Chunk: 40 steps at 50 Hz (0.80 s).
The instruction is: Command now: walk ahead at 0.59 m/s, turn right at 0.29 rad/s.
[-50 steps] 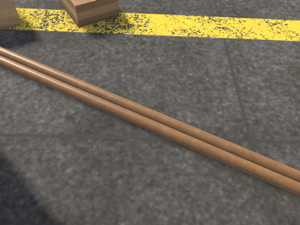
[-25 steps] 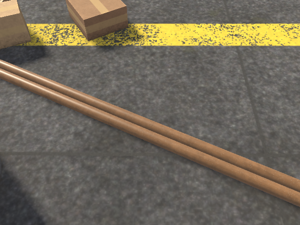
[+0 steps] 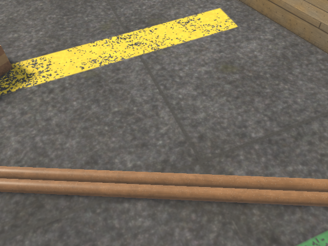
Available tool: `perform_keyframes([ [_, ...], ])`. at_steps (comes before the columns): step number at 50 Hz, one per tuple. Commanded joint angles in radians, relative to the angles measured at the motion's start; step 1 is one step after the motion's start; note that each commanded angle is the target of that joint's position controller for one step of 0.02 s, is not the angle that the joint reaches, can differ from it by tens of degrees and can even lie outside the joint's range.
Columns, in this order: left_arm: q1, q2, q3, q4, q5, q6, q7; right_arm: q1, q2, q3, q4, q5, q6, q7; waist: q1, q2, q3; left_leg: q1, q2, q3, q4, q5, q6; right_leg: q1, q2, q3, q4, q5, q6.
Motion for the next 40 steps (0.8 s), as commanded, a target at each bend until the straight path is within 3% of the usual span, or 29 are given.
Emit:
perform_keyframes([
  [1, -0.094, 0.103, 0.017, -0.080, 0.021, -0.045, 0.019, -0.004, -0.112, -0.026, -0.045, -0.017, -0.021, 0.006, -0.033, -0.142, -0.002, -0.219, 0.078, -0.018, -0.074, 0.220, -0.009, 0.150, -0.256, 0.396, -0.431, -0.174, -0.151],
  [5, 0.035, 0.127, 0.013, -0.001, 0.017, -0.070, 0.027, -0.068, -0.051, 0.007, -0.053, -0.003, 0.005, 0.005, 0.020, -0.096, 0.048, -0.320, 0.075, 0.011, -0.182, 0.398, -0.034, 0.204, -0.268, 0.247, -0.473, -0.036, -0.118],
  [9, 0.097, 0.126, 0.006, 0.053, 0.030, -0.088, 0.025, -0.146, -0.067, 0.006, -0.078, 0.019, 0.002, 0.015, 0.073, -0.129, 0.097, -0.359, 0.016, -0.027, -0.351, 0.501, -0.024, 0.308, -0.275, 0.095, -0.511, 0.121, -0.060],
  [15, 0.113, 0.128, -0.007, 0.117, 0.029, -0.086, 0.023, -0.253, -0.019, 0.032, -0.120, 0.027, -0.019, 0.087, 0.102, -0.098, 0.173, -0.292, -0.007, 0.094, -0.596, 0.526, 0.042, 0.434, -0.303, -0.084, -0.526, 0.382, -0.010],
  [16, 0.101, 0.140, -0.007, 0.120, 0.033, -0.080, 0.026, -0.247, -0.016, 0.035, -0.127, 0.028, -0.021, 0.094, 0.084, -0.117, 0.159, -0.243, -0.030, 0.135, -0.611, 0.476, 0.064, 0.457, -0.304, -0.115, -0.486, 0.607, 0.002],
  [18, 0.094, 0.185, 0.002, 0.115, 0.047, -0.062, 0.046, -0.190, -0.052, 0.021, -0.133, 0.024, -0.010, 0.094, 0.026, -0.200, 0.060, -0.113, -0.112, 0.225, -0.551, 0.300, 0.112, 0.536, -0.320, -0.160, -0.304, 1.292, 0.022],
  [19, 0.075, 0.214, 0.011, 0.107, 0.051, -0.050, 0.058, -0.088, -0.087, 0.006, -0.123, 0.027, 0.000, 0.091, -0.044, -0.231, -0.009, -0.006, -0.144, 0.244, -0.527, 0.214, 0.138, 0.549, -0.333, -0.170, -0.141, 1.530, 0.027],
  [20, 0.038, 0.236, 0.018, 0.090, 0.055, -0.043, 0.062, 0.125, -0.147, -0.020, -0.076, 0.031, 0.010, 0.085, -0.151, -0.229, -0.111, 0.241, -0.160, 0.229, -0.527, 0.184, 0.171, 0.465, -0.337, -0.163, 0.090, 1.609, 0.023],
  [21, -0.021, 0.245, 0.019, 0.057, 0.045, -0.052, 0.062, 0.372, -0.215, -0.053, -0.013, 0.034, 0.015, 0.071, -0.287, -0.137, -0.204, 0.629, -0.143, 0.136, -0.640, 0.274, 0.216, 0.221, -0.284, -0.166, 0.414, 1.438, 0.039],
  [22, 0.060, 0.035, -0.035, 0.010, 0.064, -0.089, 0.035, 0.399, -0.264, -0.051, 0.022, 0.026, 0.017, 0.055, -0.151, 0.246, -0.225, 0.986, 0.077, -0.338, -0.659, 0.026, 0.358, -0.289, -0.070, -0.082, 0.856, 0.026, 0.089],
  [23, 0.042, 0.077, -0.050, -0.033, 0.003, -0.147, 0.015, 0.399, -0.228, -0.044, -0.006, 0.012, 0.003, 0.050, -0.155, 0.255, -0.404, 1.126, 0.224, -0.853, -0.884, -0.312, 0.490, -0.489, 0.007, 0.136, 1.020, -0.172, 0.078],
  [24, -0.100, 0.156, -0.032, -0.070, -0.019, -0.176, 0.006, 0.401, -0.171, -0.037, -0.004, -0.004, -0.001, 0.038, -0.204, 0.111, -0.278, 1.042, 0.202, -0.812, -0.967, -0.329, 0.408, -0.558, -0.060, 0.170, 0.955, -0.058, 0.043],
  [25, -0.151, 0.130, -0.042, -0.104, -0.021, -0.186, 0.008, 0.363, -0.153, -0.027, -0.002, -0.010, -0.008, 0.039, -0.152, -0.025, -0.160, 0.870, 0.179, -0.718, -0.992, -0.221, 0.378, -0.528, -0.093, 0.159, 0.871, -0.013, 0.038],
  [26, -0.161, 0.098, -0.048, -0.101, 0.005, -0.188, 0.011, 0.293, -0.131, -0.020, -0.013, -0.012, -0.013, 0.042, -0.088, -0.127, -0.069, 0.693, 0.140, -0.636, -1.009, -0.121, 0.363, -0.480, -0.120, 0.143, 0.786, 0.008, 0.038],
  [27, -0.128, 0.090, -0.044, -0.096, 0.023, -0.177, 0.012, 0.230, -0.107, -0.008, -0.029, -0.016, -0.014, 0.038, -0.033, -0.117, -0.024, 0.561, 0.087, -0.548, -1.031, -0.037, 0.359, -0.416, -0.141, 0.148, 0.732, 0.032, 0.050],
  [28, -0.096, 0.090, -0.043, -0.093, 0.028, -0.160, 0.008, 0.199, -0.095, -0.002, -0.034, -0.018, -0.008, 0.034, 0.000, -0.052, 0.013, 0.483, 0.061, -0.516, -1.049, -0.005, 0.370, -0.407, -0.146, 0.134, 0.733, 0.031, 0.073],
  [29, -0.084, 0.097, -0.040, -0.090, 0.036, -0.145, 0.009, 0.183, -0.089, 0.000, -0.032, -0.003, -0.006, 0.029, 0.018, -0.044, 0.050, 0.414, 0.041, -0.472, -1.062, 0.042, 0.366, -0.416, -0.162, 0.114, 0.697, 0.030, 0.094],
  [32, -0.181, 0.044, -0.062, -0.159, 0.050, -0.122, 0.014, 0.197, -0.079, 0.014, -0.002, 0.014, 0.006, 0.007, 0.020, -0.033, 0.148, 0.192, -0.010, -0.369, -1.076, 0.134, 0.333, -0.461, -0.172, 0.035, 0.631, 0.075, 0.149],
  [33, -0.259, 0.045, -0.067, -0.198, 0.060, -0.125, 0.015, 0.176, -0.085, 0.014, -0.005, 0.027, 0.008, -0.005, 0.001, -0.041, 0.171, 0.064, -0.047, -0.316, -1.112, 0.125, 0.304, -0.353, -0.168, 0.009, 0.451, 0.171, 0.163],
  [34, -0.333, 0.016, -0.076, -0.211, 0.068, -0.131, 0.012, 0.162, -0.095, 0.009, 0.000, 0.024, 0.011, -0.015, -0.023, -0.031, 0.167, -0.063, -0.095, -0.256, -1.128, 0.159, 0.276, -0.158, -0.135, -0.055, 0.292, 0.280, 0.171],
  [35, -0.341, 0.017, -0.064, -0.207, 0.062, -0.140, 0.011, 0.184, -0.111, 0.003, 0.007, 0.004, 0.003, -0.016, -0.041, 0.004, 0.115, -0.120, -0.086, -0.267, -1.114, 0.210, 0.263, 0.011, -0.101, -0.070, 0.280, 0.424, 0.173],
  [37, -0.351, 0.080, -0.030, -0.221, 0.020, -0.138, 0.027, 0.228, -0.148, -0.013, 0.028, 0.035, 0.001, -0.023, -0.063, 0.039, 0.061, 0.022, -0.074, -0.307, -1.090, 0.103, 0.213, 0.114, -0.081, 0.009, 0.021, 0.563, 0.198],
  [38, -0.376, 0.094, -0.019, -0.225, -0.001, -0.133, 0.036, 0.240, -0.149, -0.017, 0.040, 0.041, 0.006, -0.028, -0.068, 0.066, 0.066, 0.156, -0.059, -0.343, -1.061, 0.124, 0.198, 0.081, -0.079, 0.042, -0.067, 0.522, 0.208],
  [40, -0.347, 0.154, 0.014, -0.223, -0.032, -0.132, 0.040, 0.240, -0.140, -0.023, 0.056, 0.034, 0.015, -0.033, -0.032, 0.106, 0.057, 0.386, -0.036, -0.400, -0.931, 0.349, 0.164, 0.048, -0.063, 0.060, -0.156, 0.372, 0.197],
])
